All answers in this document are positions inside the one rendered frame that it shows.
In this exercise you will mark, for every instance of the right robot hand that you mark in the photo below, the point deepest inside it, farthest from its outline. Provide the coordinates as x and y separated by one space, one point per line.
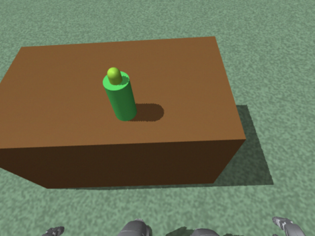
287 226

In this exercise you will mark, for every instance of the left robot hand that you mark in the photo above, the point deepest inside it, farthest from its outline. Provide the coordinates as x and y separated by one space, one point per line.
57 231

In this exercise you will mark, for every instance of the bottle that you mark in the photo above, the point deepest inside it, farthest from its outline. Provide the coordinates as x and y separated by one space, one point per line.
118 88

